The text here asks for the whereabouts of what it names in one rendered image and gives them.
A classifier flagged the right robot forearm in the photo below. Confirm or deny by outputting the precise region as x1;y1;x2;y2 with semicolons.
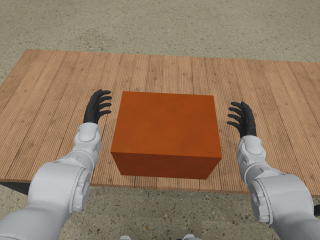
236;135;314;215

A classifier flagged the table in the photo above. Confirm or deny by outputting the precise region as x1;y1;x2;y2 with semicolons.
0;49;320;217

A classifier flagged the right robot hand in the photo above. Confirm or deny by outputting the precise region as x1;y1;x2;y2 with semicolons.
227;101;257;139

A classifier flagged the carton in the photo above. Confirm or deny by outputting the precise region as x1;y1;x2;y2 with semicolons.
110;91;222;180

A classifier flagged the right robot upper arm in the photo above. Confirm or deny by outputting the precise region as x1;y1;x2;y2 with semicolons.
249;174;320;240

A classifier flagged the left robot upper arm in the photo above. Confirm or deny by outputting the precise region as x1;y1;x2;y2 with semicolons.
0;162;91;240

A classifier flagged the left robot hand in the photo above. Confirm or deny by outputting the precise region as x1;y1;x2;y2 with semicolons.
83;89;112;125

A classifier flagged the left robot forearm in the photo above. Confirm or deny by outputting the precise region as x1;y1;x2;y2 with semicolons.
28;122;102;202

